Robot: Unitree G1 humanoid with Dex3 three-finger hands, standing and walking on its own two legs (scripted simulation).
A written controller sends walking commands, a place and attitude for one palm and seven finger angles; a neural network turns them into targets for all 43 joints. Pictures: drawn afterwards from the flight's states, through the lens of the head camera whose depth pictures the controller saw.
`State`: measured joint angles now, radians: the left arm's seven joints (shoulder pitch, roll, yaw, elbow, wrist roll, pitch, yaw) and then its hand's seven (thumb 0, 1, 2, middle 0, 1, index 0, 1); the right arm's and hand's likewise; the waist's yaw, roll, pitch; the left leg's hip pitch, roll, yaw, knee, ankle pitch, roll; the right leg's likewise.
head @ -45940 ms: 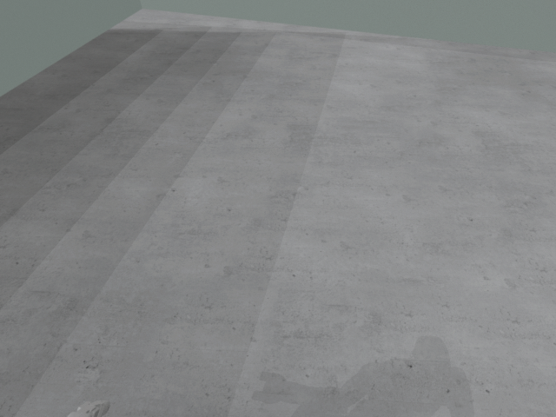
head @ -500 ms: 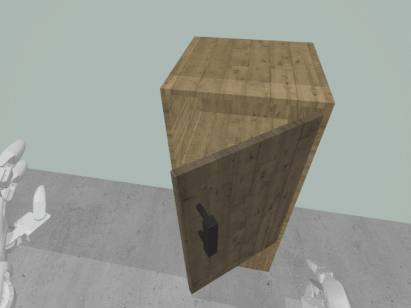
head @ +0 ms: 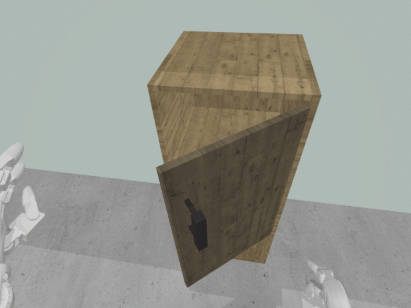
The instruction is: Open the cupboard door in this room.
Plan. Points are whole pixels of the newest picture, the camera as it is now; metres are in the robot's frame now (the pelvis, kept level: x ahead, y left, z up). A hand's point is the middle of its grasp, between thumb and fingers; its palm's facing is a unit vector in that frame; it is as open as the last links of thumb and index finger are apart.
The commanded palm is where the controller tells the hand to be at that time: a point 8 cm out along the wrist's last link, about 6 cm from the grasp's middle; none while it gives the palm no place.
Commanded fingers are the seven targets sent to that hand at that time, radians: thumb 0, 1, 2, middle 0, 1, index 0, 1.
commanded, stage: step back with the hand held close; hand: left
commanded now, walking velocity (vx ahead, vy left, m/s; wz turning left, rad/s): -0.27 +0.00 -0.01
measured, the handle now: (195, 224) +0.30 +0.06 -0.02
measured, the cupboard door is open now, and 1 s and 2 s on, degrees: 40 40 40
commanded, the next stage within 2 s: stop stepping back and stand still in 1.28 s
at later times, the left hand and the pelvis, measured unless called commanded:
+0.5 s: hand (12, 247) +0.15 +0.29 +0.16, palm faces +0.40 -0.77 -0.50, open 7.5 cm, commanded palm +0.09 +0.32 +0.17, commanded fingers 0.00 0.90 0.90 -0.20 -0.30 -0.20 -0.30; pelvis -0.06 +0.03 -0.01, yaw -2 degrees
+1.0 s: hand out of the picture +0.07 +0.30 +0.16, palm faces +0.44 -0.77 -0.46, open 7.5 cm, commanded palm -0.01 +0.35 +0.17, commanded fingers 0.00 0.90 0.90 -0.20 -0.30 -0.20 -0.30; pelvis -0.13 +0.04 -0.03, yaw +3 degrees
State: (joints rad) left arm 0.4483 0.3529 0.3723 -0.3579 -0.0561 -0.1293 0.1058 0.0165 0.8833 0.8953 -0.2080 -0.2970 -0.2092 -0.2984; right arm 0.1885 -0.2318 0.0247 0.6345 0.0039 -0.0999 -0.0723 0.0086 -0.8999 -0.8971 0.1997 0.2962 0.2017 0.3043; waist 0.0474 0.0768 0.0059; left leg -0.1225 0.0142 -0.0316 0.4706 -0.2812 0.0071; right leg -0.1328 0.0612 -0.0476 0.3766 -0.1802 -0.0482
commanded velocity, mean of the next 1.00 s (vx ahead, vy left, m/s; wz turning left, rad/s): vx -0.31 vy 0.00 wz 0.00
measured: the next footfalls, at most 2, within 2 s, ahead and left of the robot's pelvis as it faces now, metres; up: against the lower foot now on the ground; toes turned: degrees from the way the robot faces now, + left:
right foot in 1.32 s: -0.28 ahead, -0.06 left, +0.00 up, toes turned +1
left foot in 1.46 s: -0.09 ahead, +0.09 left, +0.00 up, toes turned -4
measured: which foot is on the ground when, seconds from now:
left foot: down 0.00-1.00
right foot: down 0.00-1.00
